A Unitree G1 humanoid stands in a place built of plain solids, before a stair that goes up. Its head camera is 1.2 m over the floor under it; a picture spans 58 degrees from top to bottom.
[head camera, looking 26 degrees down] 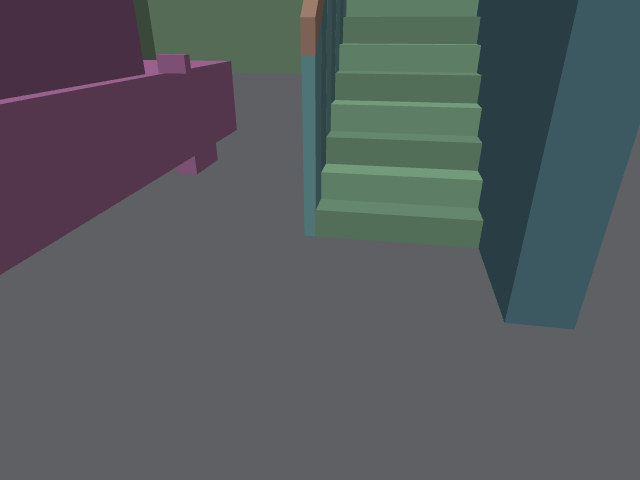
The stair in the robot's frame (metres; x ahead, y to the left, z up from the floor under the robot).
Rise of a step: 0.18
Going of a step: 0.20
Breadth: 1.00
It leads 10 degrees to the right of straight ahead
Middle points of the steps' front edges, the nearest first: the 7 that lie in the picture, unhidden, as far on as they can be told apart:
2.43 -0.47 0.18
2.63 -0.50 0.37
2.83 -0.54 0.55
3.02 -0.57 0.73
3.22 -0.60 0.92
3.42 -0.64 1.10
3.62 -0.67 1.28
